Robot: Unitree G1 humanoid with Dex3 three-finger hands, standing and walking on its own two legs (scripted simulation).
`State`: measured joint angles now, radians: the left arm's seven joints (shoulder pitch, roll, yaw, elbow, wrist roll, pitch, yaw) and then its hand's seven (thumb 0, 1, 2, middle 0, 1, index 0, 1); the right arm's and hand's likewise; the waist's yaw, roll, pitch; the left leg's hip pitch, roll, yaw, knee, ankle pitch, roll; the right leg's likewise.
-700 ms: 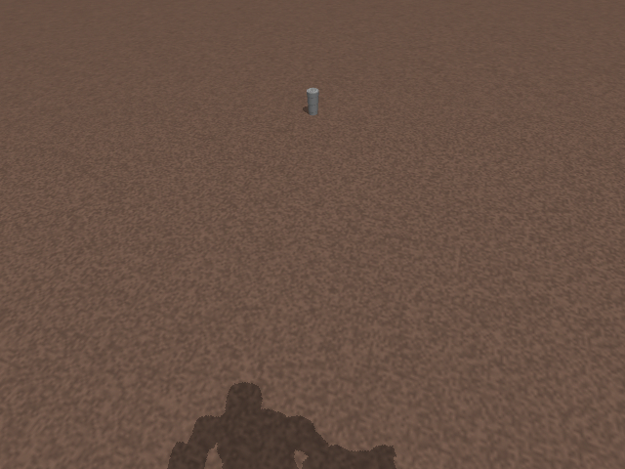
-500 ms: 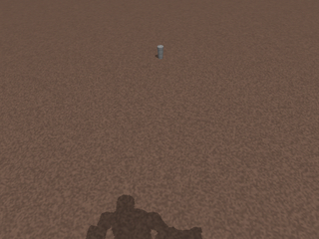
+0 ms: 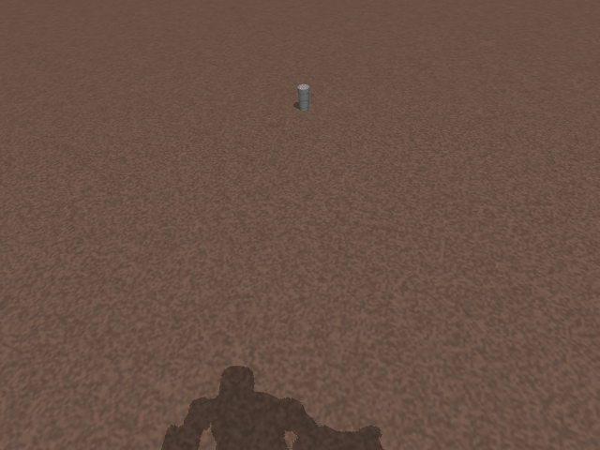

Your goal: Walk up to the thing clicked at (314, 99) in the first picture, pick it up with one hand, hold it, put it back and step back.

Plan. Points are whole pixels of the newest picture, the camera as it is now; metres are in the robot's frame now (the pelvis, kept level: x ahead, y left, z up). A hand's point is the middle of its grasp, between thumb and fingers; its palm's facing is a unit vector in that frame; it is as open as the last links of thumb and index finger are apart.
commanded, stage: stand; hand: left
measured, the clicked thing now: (303, 98) +2.29 +0.02 -0.71
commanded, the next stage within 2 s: walk up in 0.42 s
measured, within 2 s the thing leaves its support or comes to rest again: neither
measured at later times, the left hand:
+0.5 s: hand out of the picture +0.08 +0.26 -0.15, palm faces -0.01 -0.95 -0.32, open 7.4 cm
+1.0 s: hand (129, 362) +0.30 +0.33 -0.14, palm faces -0.13 -0.94 -0.32, open 7.4 cm
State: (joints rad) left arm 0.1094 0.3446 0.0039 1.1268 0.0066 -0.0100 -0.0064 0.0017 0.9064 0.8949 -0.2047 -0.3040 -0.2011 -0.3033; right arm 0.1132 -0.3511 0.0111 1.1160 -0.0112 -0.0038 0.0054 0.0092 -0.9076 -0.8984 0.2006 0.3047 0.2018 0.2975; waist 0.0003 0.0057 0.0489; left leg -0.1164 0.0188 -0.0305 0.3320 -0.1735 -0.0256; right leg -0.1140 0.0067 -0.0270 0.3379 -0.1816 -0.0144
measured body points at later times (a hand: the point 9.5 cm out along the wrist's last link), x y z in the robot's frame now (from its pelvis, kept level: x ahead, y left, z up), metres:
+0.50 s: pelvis +0.01 +0.00 +0.00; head +0.01 +0.00 +0.45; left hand +0.08 +0.31 -0.13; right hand +0.08 -0.31 -0.13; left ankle +0.00 +0.14 -0.74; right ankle +0.00 -0.11 -0.74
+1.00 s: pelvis +0.19 +0.05 +0.00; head +0.18 +0.07 +0.45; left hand +0.31 +0.37 -0.12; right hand +0.19 -0.29 -0.10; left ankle +0.13 +0.17 -0.75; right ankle +0.31 -0.13 -0.69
